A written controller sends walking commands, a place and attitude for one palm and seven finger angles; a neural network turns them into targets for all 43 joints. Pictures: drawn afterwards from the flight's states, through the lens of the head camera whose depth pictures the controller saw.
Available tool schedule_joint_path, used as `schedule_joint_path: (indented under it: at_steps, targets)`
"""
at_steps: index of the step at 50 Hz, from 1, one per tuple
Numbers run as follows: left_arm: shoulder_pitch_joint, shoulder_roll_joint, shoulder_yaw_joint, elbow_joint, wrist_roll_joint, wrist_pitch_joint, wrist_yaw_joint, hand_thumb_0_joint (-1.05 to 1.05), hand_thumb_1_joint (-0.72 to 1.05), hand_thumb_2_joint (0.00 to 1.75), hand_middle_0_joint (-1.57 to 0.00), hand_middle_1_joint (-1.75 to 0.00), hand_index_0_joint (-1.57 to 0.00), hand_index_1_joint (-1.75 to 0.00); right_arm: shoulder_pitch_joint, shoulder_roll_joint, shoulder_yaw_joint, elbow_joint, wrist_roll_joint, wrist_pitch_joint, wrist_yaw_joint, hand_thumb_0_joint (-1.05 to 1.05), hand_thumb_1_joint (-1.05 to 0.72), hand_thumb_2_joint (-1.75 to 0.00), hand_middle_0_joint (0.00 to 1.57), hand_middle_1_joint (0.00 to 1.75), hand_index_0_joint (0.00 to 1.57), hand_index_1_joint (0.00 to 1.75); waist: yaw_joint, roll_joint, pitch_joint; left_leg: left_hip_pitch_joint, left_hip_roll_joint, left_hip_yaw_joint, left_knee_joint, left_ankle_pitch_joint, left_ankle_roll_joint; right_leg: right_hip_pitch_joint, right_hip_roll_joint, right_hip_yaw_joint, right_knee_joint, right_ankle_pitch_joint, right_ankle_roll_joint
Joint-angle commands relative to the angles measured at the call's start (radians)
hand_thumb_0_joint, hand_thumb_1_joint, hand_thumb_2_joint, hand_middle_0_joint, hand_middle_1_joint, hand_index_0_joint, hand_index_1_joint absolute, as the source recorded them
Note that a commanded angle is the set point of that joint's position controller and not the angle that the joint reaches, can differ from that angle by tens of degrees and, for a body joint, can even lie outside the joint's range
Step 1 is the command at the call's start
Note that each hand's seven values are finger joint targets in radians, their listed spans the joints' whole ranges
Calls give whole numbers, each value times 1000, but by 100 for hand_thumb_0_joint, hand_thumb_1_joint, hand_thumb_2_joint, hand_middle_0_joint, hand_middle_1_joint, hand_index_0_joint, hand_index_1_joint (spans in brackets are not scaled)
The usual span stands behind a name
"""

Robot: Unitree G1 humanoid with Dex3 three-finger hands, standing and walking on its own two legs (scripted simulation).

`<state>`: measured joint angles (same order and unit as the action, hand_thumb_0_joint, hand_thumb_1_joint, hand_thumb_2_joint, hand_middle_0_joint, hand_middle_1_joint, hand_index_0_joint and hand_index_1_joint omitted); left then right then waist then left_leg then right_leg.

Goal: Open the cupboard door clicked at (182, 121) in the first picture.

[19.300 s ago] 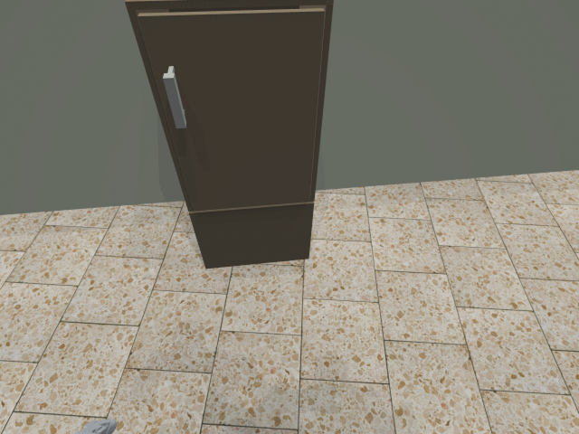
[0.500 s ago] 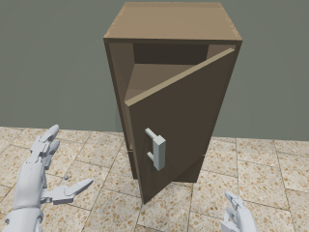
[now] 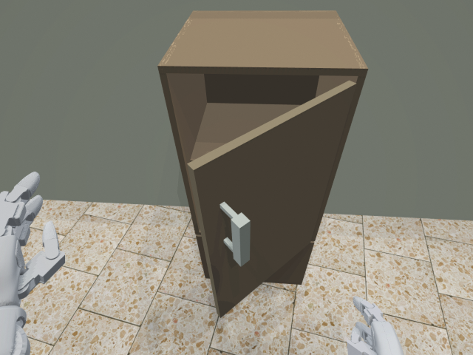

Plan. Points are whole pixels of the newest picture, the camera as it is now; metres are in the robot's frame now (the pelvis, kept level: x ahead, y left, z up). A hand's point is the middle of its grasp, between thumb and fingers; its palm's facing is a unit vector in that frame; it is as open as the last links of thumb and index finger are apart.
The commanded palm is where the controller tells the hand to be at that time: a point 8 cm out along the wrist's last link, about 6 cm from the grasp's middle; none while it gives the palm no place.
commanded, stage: draw the hand back to the body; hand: left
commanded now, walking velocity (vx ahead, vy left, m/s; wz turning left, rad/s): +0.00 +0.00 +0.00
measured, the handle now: (233, 233) +0.32 +0.06 +0.03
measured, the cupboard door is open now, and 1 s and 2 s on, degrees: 44 44 44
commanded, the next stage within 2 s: step back with the hand held close in 0.20 s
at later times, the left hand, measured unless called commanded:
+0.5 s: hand (63, 260) +0.18 +0.25 +0.15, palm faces +0.41 -0.79 -0.45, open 7.4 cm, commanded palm +0.12 +0.29 +0.17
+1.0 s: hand (4, 318) +0.11 +0.28 +0.15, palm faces +0.42 -0.75 -0.51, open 7.4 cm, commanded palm +0.04 +0.32 +0.17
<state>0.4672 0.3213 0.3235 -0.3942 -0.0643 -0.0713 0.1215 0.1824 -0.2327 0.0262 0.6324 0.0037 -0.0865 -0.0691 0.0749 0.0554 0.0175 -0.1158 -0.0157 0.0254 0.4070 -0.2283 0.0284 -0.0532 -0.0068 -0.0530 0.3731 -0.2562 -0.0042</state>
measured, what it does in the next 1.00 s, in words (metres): shifts its weight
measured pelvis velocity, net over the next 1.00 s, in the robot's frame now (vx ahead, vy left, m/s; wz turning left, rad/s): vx -0.09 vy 0.01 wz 0.03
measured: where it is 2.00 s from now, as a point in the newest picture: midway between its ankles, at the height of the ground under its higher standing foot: outside the picture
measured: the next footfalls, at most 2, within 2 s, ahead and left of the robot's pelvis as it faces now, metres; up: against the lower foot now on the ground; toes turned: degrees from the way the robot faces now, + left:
left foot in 1.26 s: -0.03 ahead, +0.12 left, +0.00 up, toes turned +4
right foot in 1.64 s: -0.29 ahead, -0.11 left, +0.00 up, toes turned -1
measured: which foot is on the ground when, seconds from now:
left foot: down 0.00-1.00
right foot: down 0.00-1.00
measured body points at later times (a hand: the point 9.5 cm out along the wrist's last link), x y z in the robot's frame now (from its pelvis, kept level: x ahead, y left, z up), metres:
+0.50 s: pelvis -0.02 -0.01 +0.00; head -0.01 -0.03 +0.45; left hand +0.15 +0.29 +0.18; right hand +0.18 -0.24 -0.08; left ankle +0.00 +0.10 -0.74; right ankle -0.03 -0.11 -0.74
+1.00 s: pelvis -0.09 +0.01 -0.02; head -0.07 +0.02 +0.43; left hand +0.08 +0.31 +0.18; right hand +0.09 -0.22 -0.09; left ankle +0.00 +0.10 -0.74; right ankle -0.03 -0.11 -0.74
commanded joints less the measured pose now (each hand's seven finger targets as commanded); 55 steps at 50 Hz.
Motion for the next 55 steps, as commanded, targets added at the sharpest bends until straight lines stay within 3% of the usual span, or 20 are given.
schedule_joint_path:
  at_steps: [1,4,15,16,17,18,19,22,25,29,30,31,36,43,45,50,52,53,54,55]
  targets:
    - [-95,202,118,-229,1,-69,12,0,90,90,-20,-30,-20,-30,-133,-98,-42,-161,-5,-55,-15,0,-90,-90,20,30,20,30,-4,12,-93,51,28,-35,-46,232,-9,-21,5,20,-47,223,-14]
    - [-82,206,127,-226,-1,-73,14,0,90,90,-20,-30,-20,-30,-133,-90,-38,-156,-4,-61,-16,0,-90,-90,20,30,20,30,-2,37,-76,49,25,-32,-47,216,-11,-29,5,21,-55,213,-14]
    - [-71,195,118,-182,-4,-76,8,0,90,90,-20,-30,-20,-30,-138,-93,-45,-147,-2,-65,-17,0,-90,-90,20,30,20,30,-4,-6,-53,56,26,-22,-45,205,-4,-43,6,26,-74,213,-9]
    - [-152,219,126,-243,-5,-83,11,0,90,90,-20,-30,-20,-30,-144,-94,-45,-150,0,-66,-17,0,-90,-90,20,30,20,30,-10,12,-71,65,26,-26,-46,189,-5,-44,5,33,-77,196,-8]
    - [-203,345,259,-265,-2,-119,16,0,90,90,-20,-30,-20,-30,-124,-115,-44,-180,7,-46,-18,0,-90,-90,20,30,20,30,-46,-28,11,-9,48,-50,-6,151,16,-147,-41,98,-125,231,0]
    - [-87,259,196,-171,-2,-116,3,0,90,90,-20,-30,-20,-30,-120,-103,-48,-163,3,-28,-18,0,-90,-90,20,30,20,30,-52,-85,-9,-5,46,-58,22,158,15,-146,-61,96,-123,254,-2]
    - [-38,222,159,-165,1,-113,-4,0,90,90,-20,-30,-20,-30,-120,-107,-53,-173,3,-17,-15,0,-90,-90,20,30,20,30,-55,-88,-22,0,47,-48,36,170,12,-159,-70,97,-117,274,1]
    - [28,218,156,-201,4,-120,-3,0,90,90,-20,-30,-20,-30,-113,-115,-61,-190,0,7,-16,0,-90,-90,20,30,20,30,-56,-1,-111,5,61,-42,33,285,6,-120,-71,71,-55,348,5]
    - [55,248,178,-241,2,-120,8,0,90,90,-20,-30,-20,-30,-116,-116,-68,-205,6,24,-22,0,-90,-90,20,30,20,30,-56,-6,-148,-7,71,-46,34,339,4,-107,-70,60,-25,378,8]
    - [78,271,203,-282,0,-121,20,0,90,90,-20,-30,-20,-30,-107,-112,-77,-226,14,41,-25,0,-90,-90,20,30,20,30,-61,-63,-180,-31,79,-45,52,338,1,-108,-70,69,5,396,11]
    - [77,286,214,-294,0,-123,25,0,90,90,-20,-30,-20,-30,-116,-114,-78,-226,13,41,-29,0,-90,-90,20,30,20,30,-59,-18,-176,-44,79,-50,47,333,1,-109,-74,70,12,389,8]
    - [88,275,207,-290,0,-123,27,0,90,90,-20,-30,-20,-30,-110,-110,-78,-229,15,42,-30,0,-90,-90,20,30,20,30,-61,-17,-169,-53,84,-53,45,321,1,-118,-70,74,16,365,8]
    - [99,279,214,-316,5,-135,41,0,90,90,-20,-30,-20,-30,-101,-117,-81,-235,15,33,-31,0,-90,-90,20,30,20,30,-63,6,-146,-136,100,-85,13,201,6,-131,-54,80,30,221,7]
    - [93,265,227,-330,25,-169,51,0,90,90,-20,-30,-20,-30,-84,-132,-79,-243,10,-1,-28,0,-90,-90,20,30,20,30,-69,50,-79,-397,140,-166,-106,-247,38,-71,-16,84,97,-32,10]
    - [88,270,242,-332,35,-179,52,0,90,90,-20,-30,-20,-30,-89,-138,-80,-243,4,-14,-31,0,-90,-90,20,30,20,30,-65,101,-76,-496,166,-201,-155,-331,57,2,7,74,171,-12,16]
    - [78,273,266,-356,50,-197,47,0,90,90,-20,-30,-20,-30,-76,-133,-86,-239,0,-48,-23,0,-90,-90,20,30,20,30,-59,134,-106,-597,202,-248,-181,-441,88,80,52,80,304,29,18]
    - [80,257,258,-355,50,-201,44,0,90,90,-20,-30,-20,-30,-67,-123,-84,-234,-2,-55,-19,0,-90,-90,20,30,20,30,-65,87,-96,-606,185,-226,-132,-429,85,59,41,115,277,15,10]
    - [81,262,261,-348,47,-202,43,0,90,90,-20,-30,-20,-30,-59,-118,-87,-229,-1,-56,-16,0,-90,-90,20,30,20,30,-69,30,-84,-580,147,-184,-57,-408,69,-4,12,170,203,-28,-5]
    - [74,258,253,-349,44,-202,42,0,90,90,-20,-30,-20,-30,-47,-115,-90,-223,-2,-54,-12,0,-90,-90,20,30,20,30,-74,-59,-73,-494,94,-130,49,-377,36,-133,-39,248,82,-136,-32]
    - [64,278,254,-362,38,-202,46,0,90,90,-20,-30,-20,-30,-38,-113,-97,-205,-5,-50,-10,0,-90,-90,20,30,20,30,-80,-139,-75,-336,43,-77,215,-277,-2,-319,-126,357,-55,-233,-76]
